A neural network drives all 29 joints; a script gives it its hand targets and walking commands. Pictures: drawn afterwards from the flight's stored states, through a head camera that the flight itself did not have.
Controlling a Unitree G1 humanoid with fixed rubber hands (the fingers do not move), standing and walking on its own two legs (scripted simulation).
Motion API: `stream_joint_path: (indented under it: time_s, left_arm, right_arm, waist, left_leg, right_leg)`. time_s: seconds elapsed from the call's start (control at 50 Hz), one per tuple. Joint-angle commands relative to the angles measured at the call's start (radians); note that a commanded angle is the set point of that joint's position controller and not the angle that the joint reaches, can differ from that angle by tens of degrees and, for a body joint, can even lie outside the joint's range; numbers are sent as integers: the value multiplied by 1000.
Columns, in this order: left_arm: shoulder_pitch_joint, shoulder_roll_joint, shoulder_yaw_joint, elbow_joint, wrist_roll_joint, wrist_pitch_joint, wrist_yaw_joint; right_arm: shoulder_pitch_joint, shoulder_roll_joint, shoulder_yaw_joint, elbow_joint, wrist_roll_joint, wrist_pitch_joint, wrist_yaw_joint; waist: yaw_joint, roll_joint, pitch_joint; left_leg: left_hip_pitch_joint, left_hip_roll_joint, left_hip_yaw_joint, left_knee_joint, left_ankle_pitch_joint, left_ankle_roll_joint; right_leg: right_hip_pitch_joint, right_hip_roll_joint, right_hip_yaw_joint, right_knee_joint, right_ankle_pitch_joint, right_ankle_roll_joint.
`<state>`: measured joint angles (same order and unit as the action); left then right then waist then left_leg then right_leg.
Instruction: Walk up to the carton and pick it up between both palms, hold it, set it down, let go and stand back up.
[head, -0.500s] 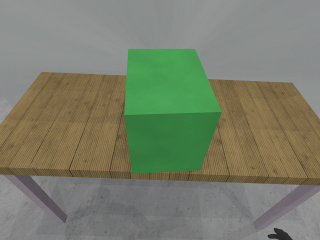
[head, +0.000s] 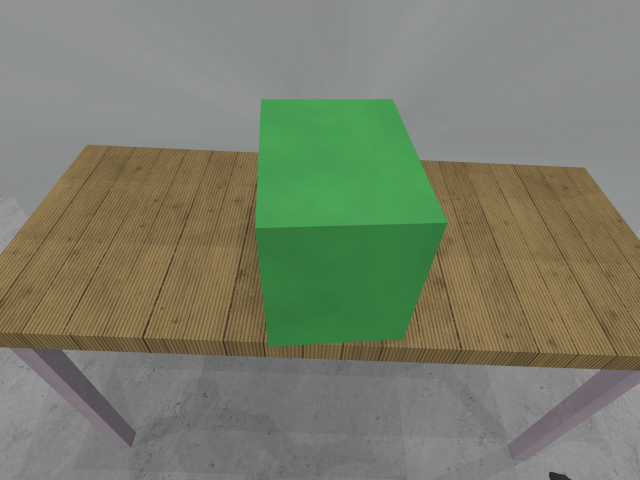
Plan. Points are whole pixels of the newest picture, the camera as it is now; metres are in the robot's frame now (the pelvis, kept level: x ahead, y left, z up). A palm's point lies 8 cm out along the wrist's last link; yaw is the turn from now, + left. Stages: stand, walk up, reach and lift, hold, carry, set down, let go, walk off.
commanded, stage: walk up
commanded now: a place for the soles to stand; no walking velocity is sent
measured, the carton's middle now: (332, 219) +0.51 -0.01 +0.05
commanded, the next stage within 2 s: reach and lift in 0.02 s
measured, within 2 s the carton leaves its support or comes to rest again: neither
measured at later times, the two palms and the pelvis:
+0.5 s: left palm out of the picture +0.16 +0.28 -0.06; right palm out of the picture +0.13 -0.29 -0.06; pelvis -0.01 -0.01 +0.01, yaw +0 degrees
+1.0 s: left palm out of the picture +0.16 +0.25 -0.02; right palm out of the picture +0.15 -0.26 -0.01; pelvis +0.00 -0.01 +0.02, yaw +0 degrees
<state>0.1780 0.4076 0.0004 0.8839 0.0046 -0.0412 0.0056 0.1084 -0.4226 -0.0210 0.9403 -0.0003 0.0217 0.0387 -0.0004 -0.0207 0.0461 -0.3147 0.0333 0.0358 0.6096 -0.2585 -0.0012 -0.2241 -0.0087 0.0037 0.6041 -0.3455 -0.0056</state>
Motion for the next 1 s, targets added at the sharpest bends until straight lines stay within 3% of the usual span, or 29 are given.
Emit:
stream_joint_path:
  time_s: [0.0, 0.02, 0.04, 0.06, 0.1, 0.2, 0.22, 0.28, 0.3, 0.32, 0.34, 0.36, 0.38, 0.42, 0.44, 0.48, 0.54, 0.58, 0.6, 0.64, 0.66, 0.68, 0.72, 0.76, 0.78, 0.8, 0.88, 0.96, 0.98]
  left_arm:
    - [-32, 229, 60, 3, 9, -21, 23]
    - [-383, 158, 78, -306, 19, 210, 38]
    - [-388, 118, 73, -347, 61, 318, 49]
    - [-382, 110, 74, -433, 60, 366, 45]
    - [-346, 116, 85, -472, 86, 427, 42]
    - [-147, 76, 96, -481, 92, 461, 12]
    - [-130, 58, 99, -518, 92, 458, 12]
    - [-101, 45, 114, -557, 83, 434, 10]
    - [-87, 32, 121, -549, 74, 422, 8]
    - [-105, 38, 120, -542, 73, 412, 4]
    - [-126, 50, 131, -572, 59, 397, 9]
    - [-104, 52, 130, -597, 61, 378, 14]
    - [-114, 33, 115, -601, 46, 367, 18]
    - [-107, 37, 112, -611, 38, 339, 25]
    - [-123, 29, 103, -656, 5, 325, 33]
    - [-94, 36, 97, -675, -21, 300, 34]
    - [-79, 39, 92, -674, -18, 285, 37]
    - [-73, 48, 99, -716, -27, 281, 38]
    - [-57, 49, 94, -732, -34, 272, 41]
    - [-23, 28, 90, -716, -54, 270, 36]
    - [-8, 31, 95, -717, -51, 267, 31]
    - [-13, 31, 101, -736, -58, 260, 30]
    - [-1, 45, 100, -767, -67, 251, 34]
    - [41, 15, 96, -771, -67, 243, 41]
    - [20, 7, 97, -799, -81, 237, 40]
    - [36, 15, 104, -788, -98, 223, 36]
    - [93, 11, 119, -843, -114, 190, 40]
    - [120, 1, 103, -912, -163, 147, 45]
    - [135, 5, 102, -913, -173, 143, 42]
  right_arm:
    - [-53, -194, -52, -61, -17, -12, -8]
    - [-344, -10, -172, 53, -113, -235, -3]
    - [-250, -75, -173, 49, -132, -260, 21]
    - [-224, -80, -158, 5, -103, -263, 18]
    - [-178, -116, -158, -10, -89, -243, 17]
    - [-57, -133, -162, -107, -29, -208, 19]
    - [-51, -141, -164, -109, -19, -208, 25]
    - [-51, -141, -169, -177, -10, -213, 26]
    - [-33, -121, -139, -205, 2, -213, 27]
    - [-22, -117, -143, -224, 2, -215, 27]
    - [-34, -109, -153, -236, -6, -219, 26]
    - [-5, -99, -156, -273, -8, -228, 25]
    - [5, -79, -149, -266, 0, -228, 30]
    - [24, -53, -128, -351, 2, -227, 30]
    - [26, -30, -132, -373, 3, -228, 25]
    - [77, 5, -140, -428, 12, -226, 14]
    - [102, 30, -121, -446, 12, -207, 14]
    - [101, 29, -118, -505, 23, -199, 6]
    - [124, 33, -112, -544, 27, -191, 2]
    - [139, 45, -96, -588, 38, -183, 0]
    - [168, 72, -86, -605, 45, -175, -8]
    - [149, 58, -90, -614, 50, -174, -11]
    - [159, 51, -109, -655, 42, -157, -15]
    - [189, 73, -67, -670, 67, -152, -8]
    - [178, 80, -60, -681, 75, -146, -7]
    - [188, 88, -69, -718, 71, -143, -13]
    - [222, 117, -34, -781, 102, -145, -20]
    - [238, 133, -38, -849, 101, -137, -24]
    - [245, 136, -17, -875, 116, -139, -30]
  waist:
    - [-11, 70, -46]
    - [-47, 63, -60]
    - [-66, 15, -11]
    - [-61, -13, -24]
    - [-56, -4, -30]
    - [-32, -32, -129]
    - [-44, -18, -154]
    - [-23, -38, -147]
    - [-5, -68, -148]
    - [-10, -85, -146]
    - [-18, -61, -145]
    - [-4, -58, -169]
    - [-18, -59, -157]
    - [11, -89, -161]
    - [-5, -94, -164]
    - [-6, -102, -199]
    - [5, -65, -112]
    - [9, -38, -84]
    - [13, -50, -117]
    - [18, -82, -104]
    - [19, -54, -90]
    - [14, -56, -97]
    - [13, -59, -81]
    - [30, -32, -92]
    - [23, -6, -106]
    - [22, -50, -91]
    - [49, 12, -88]
    - [41, 11, -92]
    - [55, 14, -105]
  left_leg:
    - [104, 99, -129, -145, 84, 87]
    - [67, -7, 0, -58, -125, -35]
    - [159, -4, 0, -4, -129, -29]
    - [282, -12, 11, 39, -106, -26]
    - [306, 11, 27, 3, -29, -20]
    - [387, -10, 29, -74, 260, -36]
    - [410, -13, 13, -90, 293, -42]
    - [416, -22, 19, -119, 292, -42]
    - [418, -31, 23, -129, 301, -31]
    - [419, -38, 30, -139, 290, -29]
    - [381, -40, 36, -142, 249, -29]
    - [395, -45, 36, -155, 269, -31]
    - [426, -38, 39, -159, 221, -29]
    - [383, -43, 51, -196, 175, -17]
    - [369, -39, 51, -190, 158, -11]
    - [376, -50, 52, -211, 146, -4]
    - [375, -53, 76, -262, 76, -11]
    - [418, -55, 69, -248, 80, -14]
    - [421, -59, 69, -256, 90, -10]
    - [457, -60, 74, -252, 83, -8]
    - [440, -61, 82, -265, 96, -6]
    - [447, -63, 72, -263, 84, -5]
    - [440, -55, 58, -281, 92, -12]
    - [441, -52, 65, -292, 121, -10]
    - [437, -56, 67, -293, 109, -16]
    - [439, -58, 68, -289, 99, -8]
    - [390, -53, 72, -322, 195, -17]
    - [382, -49, 57, -323, 207, -21]
    - [389, -50, 62, -322, 239, -23]
  right_leg:
    - [-61, -91, 88, -157, 120, -46]
    - [-261, 21, -122, -23, -125, -40]
    - [-359, -17, -106, -30, -159, -80]
    - [-417, -46, -95, -78, -158, -94]
    - [-332, -10, -103, -70, 1, -61]
    - [-79, 45, -103, -124, 368, -17]
    - [-50, 52, -106, -141, 402, -19]
    - [-25, 57, -102, -174, 407, -9]
    - [-21, 46, -88, -191, 435, -3]
    - [-23, 51, -82, -201, 436, 8]
    - [-16, 41, -72, -203, 403, 5]
    - [2, 41, -71, -205, 415, 7]
    - [-39, 42, -75, -225, 339, 5]
    - [-13, 42, -56, -243, 300, 3]
    - [-33, 33, -47, -242, 304, 8]
    - [-9, 29, -32, -259, 317, 16]
    - [-39, 24, -31, -304, 157, 11]
    - [-112, 1, -21, -326, 124, -5]
    - [-87, 5, -20, -327, 153, -6]
    - [-124, -4, -13, -357, 88, -19]
    - [-101, -4, -13, -354, 122, -8]
    - [-106, -8, -8, -366, 75, -20]
    - [-108, -3, -20, -368, 81, -22]
    - [-91, 2, -15, -369, 108, -16]
    - [-88, -1, -9, -372, 80, -16]
    - [-101, -5, -5, -384, 69, -15]
    - [-1, 15, 4, -361, 176, 12]
    - [-1, 15, 4, -364, 159, 5]
    - [8, 13, 13, -368, 179, 6]
